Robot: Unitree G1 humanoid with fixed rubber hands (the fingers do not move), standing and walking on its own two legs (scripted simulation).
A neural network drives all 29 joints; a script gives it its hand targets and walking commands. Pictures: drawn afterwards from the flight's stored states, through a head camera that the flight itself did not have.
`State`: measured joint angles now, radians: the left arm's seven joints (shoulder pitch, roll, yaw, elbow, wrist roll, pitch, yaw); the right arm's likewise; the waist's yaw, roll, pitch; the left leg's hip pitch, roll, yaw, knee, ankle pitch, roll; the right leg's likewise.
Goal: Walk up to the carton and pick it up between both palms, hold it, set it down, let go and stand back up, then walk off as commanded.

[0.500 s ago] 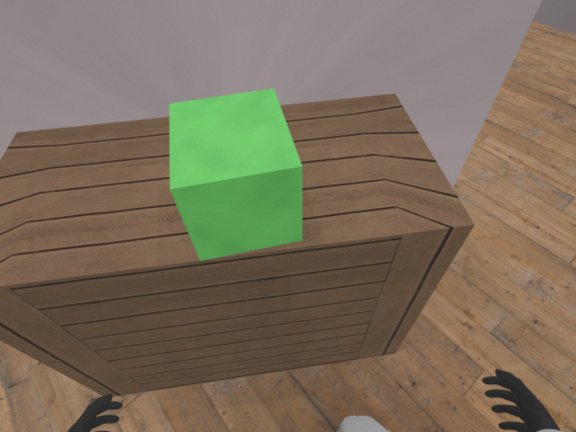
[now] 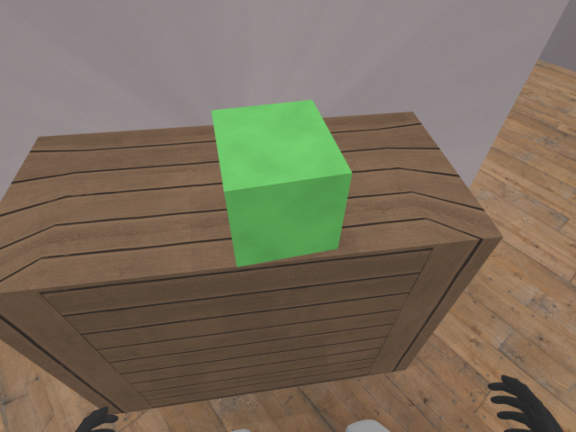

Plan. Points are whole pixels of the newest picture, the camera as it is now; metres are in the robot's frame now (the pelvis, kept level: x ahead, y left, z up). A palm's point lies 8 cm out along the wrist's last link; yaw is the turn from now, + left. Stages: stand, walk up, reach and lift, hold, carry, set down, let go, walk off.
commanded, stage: walk up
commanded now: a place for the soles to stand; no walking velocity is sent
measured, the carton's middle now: (275, 180) +0.51 +0.02 +0.06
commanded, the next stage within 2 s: none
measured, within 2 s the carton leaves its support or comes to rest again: neither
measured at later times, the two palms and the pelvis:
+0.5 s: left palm out of the picture +0.15 +0.35 -0.08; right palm (520, 427) +0.13 -0.28 -0.04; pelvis +0.05 +0.04 +0.02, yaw +2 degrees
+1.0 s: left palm (61, 406) +0.19 +0.33 -0.07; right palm (503, 385) +0.18 -0.29 -0.05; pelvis +0.10 +0.02 +0.02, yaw +2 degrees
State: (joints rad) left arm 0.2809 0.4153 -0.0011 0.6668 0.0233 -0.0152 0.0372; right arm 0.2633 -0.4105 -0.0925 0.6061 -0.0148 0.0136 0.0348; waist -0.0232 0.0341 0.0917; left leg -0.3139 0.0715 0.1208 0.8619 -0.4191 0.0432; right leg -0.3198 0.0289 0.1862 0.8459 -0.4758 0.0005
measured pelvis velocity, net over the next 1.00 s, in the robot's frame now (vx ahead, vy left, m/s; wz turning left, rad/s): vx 0.10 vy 0.02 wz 0.03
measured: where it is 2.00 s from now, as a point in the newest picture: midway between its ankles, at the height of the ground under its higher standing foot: outside the picture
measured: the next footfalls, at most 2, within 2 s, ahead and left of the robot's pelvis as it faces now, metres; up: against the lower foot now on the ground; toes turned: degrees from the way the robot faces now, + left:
right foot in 0.66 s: +0.19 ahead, -0.12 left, +0.00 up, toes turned +10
left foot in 0.92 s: +0.17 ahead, +0.10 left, +0.00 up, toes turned +5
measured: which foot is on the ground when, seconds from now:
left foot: down 0.00-0.68, up 0.70-0.90, down 0.92-1.00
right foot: up 0.00-0.64, down 0.66-0.94, up 0.96-1.00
